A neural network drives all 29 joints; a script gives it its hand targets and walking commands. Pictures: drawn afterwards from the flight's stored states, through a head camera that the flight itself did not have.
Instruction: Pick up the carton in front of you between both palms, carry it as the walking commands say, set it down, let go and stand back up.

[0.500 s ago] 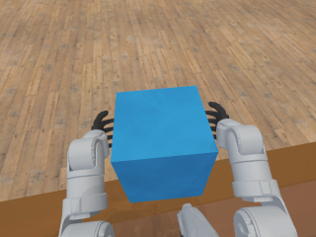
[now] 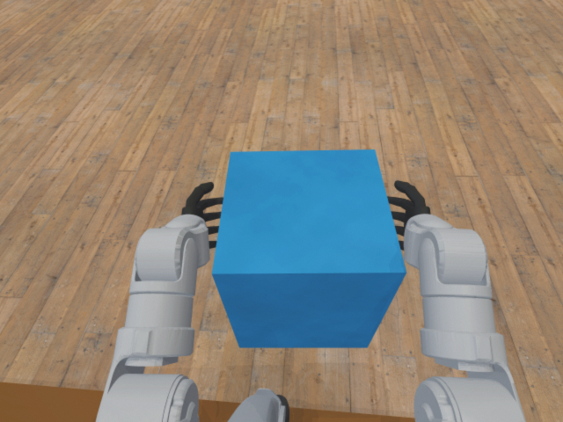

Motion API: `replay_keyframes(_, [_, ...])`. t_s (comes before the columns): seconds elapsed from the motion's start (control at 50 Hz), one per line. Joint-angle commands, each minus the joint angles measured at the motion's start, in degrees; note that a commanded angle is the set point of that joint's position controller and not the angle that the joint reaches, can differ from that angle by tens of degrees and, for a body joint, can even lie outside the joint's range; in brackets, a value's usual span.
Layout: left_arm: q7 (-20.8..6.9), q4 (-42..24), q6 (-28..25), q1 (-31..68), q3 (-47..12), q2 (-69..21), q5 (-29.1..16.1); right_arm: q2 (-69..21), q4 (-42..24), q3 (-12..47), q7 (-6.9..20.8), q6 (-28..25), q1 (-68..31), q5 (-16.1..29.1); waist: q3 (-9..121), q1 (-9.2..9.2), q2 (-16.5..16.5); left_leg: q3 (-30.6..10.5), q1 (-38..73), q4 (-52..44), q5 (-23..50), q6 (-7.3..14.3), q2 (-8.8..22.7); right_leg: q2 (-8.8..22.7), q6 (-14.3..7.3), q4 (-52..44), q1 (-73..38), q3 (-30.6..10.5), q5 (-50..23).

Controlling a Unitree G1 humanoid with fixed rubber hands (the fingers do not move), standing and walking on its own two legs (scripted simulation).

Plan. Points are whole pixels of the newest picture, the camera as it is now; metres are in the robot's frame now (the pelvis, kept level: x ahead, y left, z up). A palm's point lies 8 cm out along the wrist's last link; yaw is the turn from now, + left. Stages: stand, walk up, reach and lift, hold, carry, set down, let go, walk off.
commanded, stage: carry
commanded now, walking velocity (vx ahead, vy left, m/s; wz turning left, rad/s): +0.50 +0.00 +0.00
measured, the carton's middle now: (302, 255) +0.36 +0.04 +0.02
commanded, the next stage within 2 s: none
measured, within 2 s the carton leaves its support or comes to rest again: neither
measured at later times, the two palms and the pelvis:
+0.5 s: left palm (277, 126) +0.77 +0.13 -0.05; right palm (404, 126) +0.76 -0.17 -0.03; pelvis +0.41 +0.00 -0.16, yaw +2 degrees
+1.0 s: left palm (272, 71) +1.11 +0.18 -0.09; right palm (367, 71) +1.11 -0.12 -0.09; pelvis +0.75 +0.03 -0.19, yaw +0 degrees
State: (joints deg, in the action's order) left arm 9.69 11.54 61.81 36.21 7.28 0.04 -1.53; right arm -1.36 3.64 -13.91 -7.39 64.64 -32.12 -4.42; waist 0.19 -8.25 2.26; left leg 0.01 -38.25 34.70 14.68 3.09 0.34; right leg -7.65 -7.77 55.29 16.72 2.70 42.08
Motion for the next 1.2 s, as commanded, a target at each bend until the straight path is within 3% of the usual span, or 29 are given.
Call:
replay_keyframes(0.0, [-16.99, -10.93, -1.03, 38.56, -35.6, -65.12, -26.28, -54.97, -4.58, 37.72, 9.61, -2.23, -38.44, 18.37, 25.17, 2.97, -10.66, 7.81, 21.83, -2.6, 15.45, 1.62, -4.45, 8.56, -0.05, 3.52, -5.92, -6.3, -46.89])
replay_keyframes(0.04, [-17.02, -9.31, -0.42, 36.58, -35.42, -64.04, -25.32, -52.73, -3.19, 37.05, 9.87, -1.65, -35.43, 17.98, 28.83, 14.95, -3.15, 5.38, 41.0, -7.49, 5.9, 4.33, -2.05, 9.66, 4.23, 25.48, 4.29, -1.92, -60.84])
replay_keyframes(0.06, [-16.95, -8.47, -0.03, 37.36, -34.84, -63.3, -24.12, -51.29, -2.43, 36.85, 10.35, -1.08, -36.19, 18.09, 24.95, 15.36, 7.92, -1.62, 49.43, -3.35, 19.14, 6.56, 6.62, 3.73, 6.66, 43.15, 18.73, 0.79, -14.83])
replay_keyframes(0.08, [-16.44, -7.48, 1.17, 36.99, -32.71, -61.0, -22.83, -51.09, 1.03, 36.98, 10.63, -0.62, -34.14, 19.38, 30.25, 12.2, 9.57, -20.17, 64.9, 5.92, 27.55, 13.51, 17.28, 3.37, 8.04, 47.75, 35.54, -5.46, -2.89])
replay_keyframes(0.12, [-15.16, -6.82, 2.25, 35.29, -30.25, -58.75, -19.99, -54.47, -0.21, 39.23, 11.68, -0.42, -38.3, 23.72, 32.98, 13.76, 3.15, -30.47, 61.29, 1.88, -4.4, 18.32, 18.98, 6.95, 6.64, 40.9, 41.91, -7.83, -6.07])
replay_keyframes(0.14, [-14.69, -7.64, 2.21, 36.32, -29.16, -58.57, -18.31, -58.34, -1.68, 41.11, 12.39, -0.59, -42.22, 26.42, 30.95, 13.65, -3.91, -31.28, 54.97, 1.56, -13.39, 17.03, 17.04, 8.81, 6.58, 33.4, 42.32, -9.57, -12.67])
replay_keyframes(0.16, [-14.42, -7.7, 2.03, 36.14, -28.0, -58.27, -16.9, -61.03, -2.71, 42.16, 13.01, -0.96, -45.65, 28.82, 29.01, 12.79, -2.87, -31.52, 48.99, 1.94, -9.82, 16.07, 16.42, 9.52, 6.34, 29.43, 39.83, -9.15, -13.77])
replay_keyframes(0.22, [-13.91, -9.23, 0.85, 36.89, -27.82, -59.5, -14.38, -65.97, -5.04, 44.38, 14.32, -2.17, -51.46, 33.2, 22.22, 12.3, -2.36, -25.73, 31.01, -4.11, -7.11, 14.87, 13.65, 9.39, 7.82, 11.13, 28.35, -4.64, -18.0])
replay_keyframes(0.26, [-13.43, -10.7, 0.02, 36.87, -28.58, -59.96, -14.16, -67.14, -4.66, 44.53, 14.61, -2.91, -50.04, 33.9, 25.46, 13.18, 0.94, -20.23, 37.52, 1.86, 2.16, 11.4, 11.33, 10.32, 6.31, 12.2, 31.7, -4.07, -31.27])
replay_keyframes(0.28, [-13.2, -11.99, -0.28, 37.21, -29.18, -59.99, -13.79, -67.59, -4.72, 44.28, 14.76, -3.29, -49.42, 34.45, 24.63, 15.64, -0.93, -15.35, 41.19, 6.75, -3.92, 8.7, 5.34, 9.56, 5.99, 1.72, 35.19, -3.46, -41.71])
replay_keyframes(0.36, [-11.82, -14.6, -0.67, 35.56, -30.96, -58.2, -12.3, -66.25, -4.83, 44.22, 15.03, -4.1, -45.4, 34.25, 22.03, 17.59, 1.1, -8.36, 33.32, 9.58, -14.66, 7.94, 0.37, 5.15, 5.89, -23.23, 17.83, 2.94, -60.3])
replay_keyframes(0.42, [-11.09, -15.25, 0.12, 33.32, -30.91, -54.42, -11.34, -63.53, -2.78, 43.66, 15.02, -3.86, -41.12, 33.13, 21.47, 15.31, 4.84, -4.76, 32.5, 18.08, -17.95, 5.52, -0.18, 5.86, 4.1, -33.48, 6.63, 3.48, -70.08])
replay_keyframes(0.46, [-11.48, -14.29, 0.91, 31.8, -30.72, -52.18, -10.98, -61.49, -0.51, 43.19, 14.79, -3.6, -39.0, 31.54, 24.28, 9.43, 3.17, -1.85, 30.13, 32.72, -7.14, 4.38, 0.53, 7.8, 2.57, -37.27, -8.03, 4.78, -66.53])
replay_keyframes(0.48, [-11.83, -13.11, 1.28, 30.52, -30.43, -50.66, -10.94, -60.04, 0.91, 42.78, 14.73, -3.19, -38.58, 30.83, 26.21, 5.49, -2.36, 0.02, 19.78, 46.15, -18.04, 1.88, -0.39, 10.74, 1.91, -34.7, -19.86, -0.37, -59.08])
replay_keyframes(0.5, [-12.12, -11.53, 1.55, 32.27, -29.87, -49.1, -11.37, -59.98, 2.15, 41.81, 14.6, -2.42, -40.41, 30.24, 30.91, 7.99, -13.22, -1.12, -1.86, 60.56, -56.36, -2.12, -1.98, 26.81, -4.44, -14.01, -41.68, -14.53, -96.07])
replay_keyframes(0.52, [-12.41, -7.9, 2.25, 29.11, -28.89, -48.99, -12.6, -58.12, 3.55, 40.32, 13.97, -1.29, -39.1, 29.72, 38.17, 4.59, -14.4, -3.99, -15.83, 68.25, -57.73, -3.02, -2.66, 32.6, -12.26, -14.25, -52.97, -28.37, -82.33])
replay_keyframes(0.54, [-12.75, -8.35, 2.09, 29.83, -29.94, -51.36, -14.41, -57.62, 1.63, 39.2, 13.39, -0.85, -39.5, 28.66, 41.34, 2.17, -11.99, -4.19, -18.25, 66.65, -52.59, -1.87, -1.14, 32.39, -15.0, -22.22, -48.54, -36.0, -50.2])
replay_keyframes(0.56, [-13.42, -10.93, 1.93, 33.61, -31.92, -55.39, -16.86, -58.25, -0.59, 39.43, 12.87, -1.02, -42.5, 27.83, 36.69, 3.74, -4.0, -3.3, -15.82, 60.5, -48.62, -1.35, 0.15, 27.31, -11.11, -27.38, -38.33, -33.36, -39.36])
replay_keyframes(0.6, [-14.35, -16.06, 1.36, 41.81, -35.39, -62.1, -21.92, -60.34, -3.71, 38.75, 12.01, -1.26, -44.47, 26.12, 32.42, 4.55, -4.03, -3.82, -13.3, 52.65, -39.71, -1.05, 1.88, 25.5, -9.58, -25.68, -27.93, -29.55, -50.4])
replay_keyframes(0.64, [-14.99, -18.0, 0.88, 44.16, -37.51, -65.56, -25.19, -60.72, -4.44, 37.91, 11.12, -2.04, -42.26, 23.75, 29.67, 5.16, -3.72, -1.99, -10.01, 43.88, -39.4, -1.56, 2.52, 22.49, -7.97, -28.13, -20.23, -24.28, -46.38])
replay_keyframes(0.78, [-17.38, -17.28, -1.82, 39.62, -39.85, -66.82, -26.65, -58.82, -6.56, 40.0, 9.72, -5.15, -35.72, 18.72, 28.91, 3.15, -8.82, 3.59, -8.08, 18.73, -24.19, -0.55, 0.61, 16.69, -4.7, -25.24, -23.8, -11.85, -70.41])
replay_keyframes(0.86, [-17.04, -16.62, -2.22, 36.37, -40.47, -64.28, -24.8, -56.97, -8.79, 42.31, 10.04, -5.17, -35.68, 19.79, 27.06, 5.12, -9.23, 8.85, 10.21, -4.82, -11.77, -0.29, -3.58, 15.7, 0.03, -25.14, -21.26, -4.83, -76.27])
replay_keyframes(0.9, [-16.35, -17.26, -1.62, 34.97, -39.9, -61.82, -23.55, -55.7, -9.31, 42.68, 10.31, -4.44, -33.99, 20.4, 31.26, 9.56, -8.59, 10.97, 29.13, -12.88, -6.21, 0.81, -4.08, 14.71, 3.83, -13.41, -17.19, 1.06, -76.76])
replay_keyframes(0.92, [-16.02, -16.62, -1.17, 34.02, -39.22, -59.96, -22.42, -54.91, -8.91, 42.34, 10.73, -3.92, -33.14, 20.81, 32.92, 10.92, -5.46, 2.9, 40.96, -10.4, 0.89, 1.56, 3.76, 13.87, 5.58, -4.86, -7.78, 1.41, -60.04])
replay_keyframes(0.94, [-15.83, -15.28, -0.18, 32.77, -38.88, -59.9, -21.53, -53.14, -7.07, 41.58, 11.0, -3.22, -32.16, 20.42, 39.57, 9.65, 7.8, -18.39, 58.92, -2.63, 24.71, 7.86, 21.0, 8.83, 7.76, 6.71, 7.2, 0.89, -20.75])
replay_keyframes(0.96, [-15.56, -13.24, 0.78, 29.24, -37.07, -58.38, -20.52, -52.34, -4.96, 41.38, 11.25, -2.69, -29.54, 20.75, 43.83, 10.84, 13.68, -33.73, 66.3, -8.93, 7.97, 16.59, 24.66, 3.51, 8.83, 20.24, 19.57, -3.21, -8.82])
replay_keyframes(0.98, [-15.33, -13.89, 1.19, 29.73, -36.66, -58.59, -19.96, -54.26, -5.35, 42.01, 11.8, -2.17, -29.69, 21.92, 41.05, 10.81, 9.75, -30.85, 64.76, -11.1, -3.78, 15.25, 22.42, 6.78, 7.77, 21.34, 24.4, -4.92, -11.57])
replay_keyframes(1.04, [-14.96, -15.74, 2.09, 30.17, -35.49, -60.88, -18.03, -59.91, -10.85, 43.89, 13.58, -0.84, -36.25, 25.52, 31.4, 9.69, 0.44, -18.47, 52.05, -15.5, -0.55, 8.09, 17.61, 10.85, 7.92, 8.15, 23.56, -3.36, -19.44])
replay_keyframes(1.18, [-14.37, -20.11, 3.78, 17.14, -36.73, -63.44, -12.57, -61.69, -14.13, 44.11, 17.05, 2.67, -25.38, 25.3, 26.79, 9.25, 6.43, -4.84, 47.36, -19.54, 1.16, 4.78, 13.87, 9.4, 9.83, -15.26, 16.49, 3.27, -26.75])
